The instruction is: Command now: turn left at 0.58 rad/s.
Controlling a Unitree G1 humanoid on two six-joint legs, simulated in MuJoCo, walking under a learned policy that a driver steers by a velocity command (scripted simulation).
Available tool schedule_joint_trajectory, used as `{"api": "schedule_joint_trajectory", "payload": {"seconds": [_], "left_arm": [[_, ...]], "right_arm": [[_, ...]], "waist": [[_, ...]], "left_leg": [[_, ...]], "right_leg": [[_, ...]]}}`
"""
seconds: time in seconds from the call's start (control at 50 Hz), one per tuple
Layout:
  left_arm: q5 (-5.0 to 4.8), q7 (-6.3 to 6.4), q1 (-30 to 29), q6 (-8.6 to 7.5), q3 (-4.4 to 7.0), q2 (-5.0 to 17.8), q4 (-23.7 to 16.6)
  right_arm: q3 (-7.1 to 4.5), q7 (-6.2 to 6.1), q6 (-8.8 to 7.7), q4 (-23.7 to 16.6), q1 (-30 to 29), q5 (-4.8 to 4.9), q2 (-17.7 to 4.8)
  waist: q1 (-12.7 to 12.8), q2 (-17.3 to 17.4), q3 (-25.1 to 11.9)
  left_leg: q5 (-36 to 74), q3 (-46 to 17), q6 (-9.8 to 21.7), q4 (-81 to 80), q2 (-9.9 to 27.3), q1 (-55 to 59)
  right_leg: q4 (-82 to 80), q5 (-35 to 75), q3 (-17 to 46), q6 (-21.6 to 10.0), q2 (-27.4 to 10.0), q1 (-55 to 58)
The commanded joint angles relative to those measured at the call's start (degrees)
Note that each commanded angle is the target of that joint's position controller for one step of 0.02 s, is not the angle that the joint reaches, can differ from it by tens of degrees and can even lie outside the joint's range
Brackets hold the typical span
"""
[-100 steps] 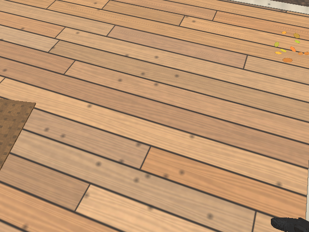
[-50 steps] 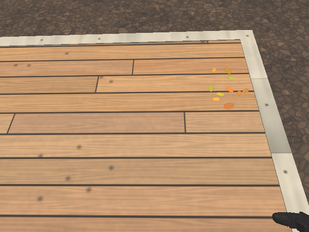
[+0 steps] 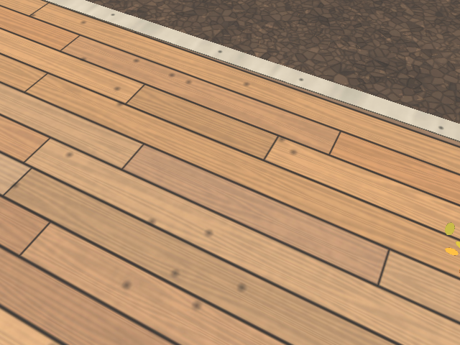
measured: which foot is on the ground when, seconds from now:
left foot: down 0.00-0.44, up 0.46-0.84, down 0.86-1.00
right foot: up 0.00-0.42, down 0.44-0.86, up 0.88-1.00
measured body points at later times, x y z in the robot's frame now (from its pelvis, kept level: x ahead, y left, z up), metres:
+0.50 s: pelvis +0.01 -0.01 +0.01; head +0.04 -0.02 +0.46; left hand +0.08 +0.30 -0.07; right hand +0.25 -0.24 -0.09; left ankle -0.02 +0.10 -0.70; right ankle +0.05 -0.12 -0.73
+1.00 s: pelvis -0.03 +0.03 +0.01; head -0.01 +0.08 +0.46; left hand -0.07 +0.36 -0.10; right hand +0.26 -0.12 -0.06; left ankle -0.07 +0.11 -0.73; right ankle +0.04 -0.11 -0.65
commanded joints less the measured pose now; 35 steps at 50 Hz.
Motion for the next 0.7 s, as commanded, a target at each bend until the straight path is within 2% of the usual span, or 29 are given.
{"api": "schedule_joint_trajectory", "payload": {"seconds": [0.02, 0.04, 0.06, 0.08, 0.1, 0.14, 0.2, 0.3, 0.38, 0.42, 0.44, 0.46, 0.48, 0.5, 0.52, 0.54, 0.56, 0.58, 0.62, 0.64, 0.7], "left_arm": [[1.37, 0.49, -5.16, -1.2, 1.24, 5.54, -6.68], [0.11, 0.65, -5.49, -0.94, 1.72, 6.68, -6.31], [0.13, 1.08, -4.01, -0.64, 2.02, 6.54, -5.04], [0.55, 1.45, -3.13, -0.33, 2.25, 6.94, -4.48], [0.83, 1.4, -2.3, -0.34, 2.3, 6.71, -4.24], [0.49, 1.01, -0.95, -0.67, 2.05, 5.55, -3.82], [0.22, 0.79, -2.88, -0.96, 1.33, 4.05, -4.35], [-0.22, -0.1, -4.22, -1.64, 1.17, 4.27, -5.03], [-0.68, -1.01, -2.49, -2.65, 1.45, 4.64, -5.06], [-0.45, -1.21, 0.96, -3.1, 1.86, 4.87, -3.96], [0.34, -0.89, 2.36, -2.97, 2.58, 7.85, -4.05], [1.5, -0.66, 0.36, -2.29, 3.45, 12.85, -4.29], [2.45, -0.74, 0.21, -2.45, 2.92, 9.96, -5.16], [2.03, -0.46, -2.11, -2.54, 1.89, 7.19, -5.95], [1.36, -0.15, -4.53, -2.38, 1.43, 5.55, -6.35], [0.51, 0.14, -5.49, -2.24, 1.11, 4.72, -6.55], [0.23, 0.45, -5.34, -2.04, 0.81, 4.47, -6.51], [0.44, 0.7, -4.66, -1.71, 0.77, 4.71, -6.33], [0.92, 1.14, -2.05, -1.14, 1.04, 5.46, -5.73], [0.98, 1.24, -0.95, -0.9, 1.29, 6.12, -5.43], [0.58, 0.84, -1.27, -0.42, 2.15, 8.44, -5.23]], "right_arm": [[-3.93, -0.33, -2.34, -3.62, 7.53, -2.66, -13.95], [-3.13, -0.37, -3.19, -3.06, 4.93, -2.51, -12.36], [-2.86, -0.79, -3.4, -3.15, 1.38, -1.31, -10.92], [-2.19, -1.14, -3.23, -3.46, -0.89, -0.17, -9.35], [-1.84, -1.51, -3.02, -3.59, -1.75, -0.09, -9.03], [-1.67, -1.97, -2.71, -3.48, -1.47, -0.67, -8.85], [-1.97, -2.47, -2.53, -2.9, -0.11, -0.4, -9.63], [-2.53, -2.17, -1.93, -3.0, -0.48, -0.42, -11.08], [-2.57, -1.75, -1.46, -3.2, -1.87, 0.26, -10.97], [-2.27, -2.11, -1.12, -3.52, -3.41, 1.08, -10.0], [-1.64, -2.23, -1.18, -3.54, -1.35, 0.7, -7.71], [-1.31, -2.15, -1.56, -4.33, 1.32, 0.71, -5.97], [-2.86, -2.29, -2.07, -3.42, 1.65, -0.12, -10.8], [-3.98, -2.16, -1.97, -2.32, 2.64, 0.12, -13.28], [-4.13, -2.25, -1.4, -1.0, 3.43, 0.34, -12.44], [-3.91, -2.39, -0.78, -0.38, 3.9, 0.25, -11.01], [-3.48, -2.24, -0.38, -0.38, 3.73, 0.42, -9.38], [-3.07, -2.04, -0.29, -0.92, 2.85, 0.71, -8.14], [-2.43, -1.84, -0.48, -2.5, -0.19, 1.0, -6.72], [-2.17, -1.7, -0.57, -3.17, -1.32, 0.85, -6.34], [-1.3, -0.92, -0.7, -4.26, -2.17, 0.26, -5.11]], "waist": [[-6.09, 14.11, -11.45], [-4.14, 11.37, -8.74], [-2.28, 8.73, -7.19], [-1.42, 8.98, -6.37], [-0.71, 9.69, -6.59], [-0.29, 9.42, -7.97], [-1.45, 9.47, -7.75], [-2.42, 10.97, -6.76], [-1.7, 11.52, -7.4], [0.76, 10.37, -7.96], [-0.03, 4.89, -9.93], [-3.58, -11.74, -7.59], [-1.59, -11.58, -7.24], [-2.66, -7.31, -6.36], [-3.47, -5.31, -5.12], [-3.19, -5.08, -4.11], [-2.68, -5.35, -3.49], [-2.05, -5.85, -3.07], [0.11, -7.35, -3.76], [0.97, -7.71, -4.48], [1.51, -8.05, -6.12]], "left_leg": [[36.95, -30.23, 19.3, -11.99, 22.81, 17.01], [31.2, -25.02, 16.2, -12.52, 19.18, 14.31], [25.9, -21.53, 12.7, -12.41, 15.6, 12.59], [25.29, -20.01, 11.06, -12.38, 14.09, 11.13], [26.98, -18.93, 10.78, -12.34, 12.69, 8.92], [26.98, -18.21, 10.91, -12.22, 11.36, 8.52], [23.23, -20.07, 10.76, -11.54, 10.66, 9.86], [17.03, -26.19, 11.21, -10.79, 10.37, 6.32], [21.2, -31.32, 10.24, -8.38, 9.3, 7.13], [18.31, -30.5, 6.89, -5.28, 6.18, 4.35], [7.16, -26.81, 3.67, 0.82, 2.98, -1.09], [-12.85, -14.54, -0.35, 11.38, -7.0, -13.0], [-20.15, -11.8, -3.41, 25.82, -5.54, -15.85], [-16.52, -11.48, -4.62, 33.03, -3.25, -15.96], [-12.96, -10.5, -5.67, 35.79, -2.53, -16.06], [-9.62, -9.93, -6.67, 38.1, -2.29, -17.44], [-7.72, -9.01, -7.44, 39.15, -1.99, -18.03], [-6.29, -7.09, -7.98, 37.75, -1.69, -18.06], [-5.27, -4.97, -8.78, 32.26, -0.4, -19.25], [-5.63, -4.54, -9.04, 29.53, 0.48, -19.17], [-6.67, -2.22, -8.49, 20.62, 2.61, -13.56]], "right_leg": [[27.8, -17.17, 8.39, 1.82, 5.67, -21.03], [29.63, -12.33, 9.9, 0.96, 4.74, -20.98], [28.19, -7.25, 10.39, 0.8, 4.23, -20.93], [26.84, -3.95, 10.59, 1.19, 4.16, -20.42], [27.42, -1.24, 10.13, 1.72, 5.06, -17.93], [25.64, 1.79, 9.75, 2.29, 6.37, -15.82], [15.96, 3.23, 10.34, 2.71, 7.16, -14.99], [5.07, 1.27, 11.31, 2.1, 8.93, -8.3], [-4.66, 1.83, 11.49, 0.65, 10.03, -2.66], [-17.35, 12.67, 10.71, -0.94, 8.9, 6.01], [-18.95, 17.51, 16.76, -3.88, 0.66, 13.44], [-20.35, 29.3, 30.0, -12.23, -10.4, 16.13], [-21.34, 31.79, 35.47, -18.94, -16.56, 13.04], [-20.87, 29.99, 30.74, -18.51, -14.91, 11.09], [-20.35, 26.46, 25.1, -15.82, -10.81, 10.0], [-20.08, 24.52, 21.44, -14.27, -8.38, 10.39], [-20.1, 25.72, 18.72, -14.03, -7.26, 10.41], [-20.51, 26.25, 16.03, -14.11, -6.02, 10.45], [-20.53, 27.59, 14.24, -15.09, -6.41, 14.53], [-20.34, 28.56, 14.09, -15.64, -7.38, 16.48], [-19.8, 30.48, 11.6, -15.97, -9.05, 16.35]]}}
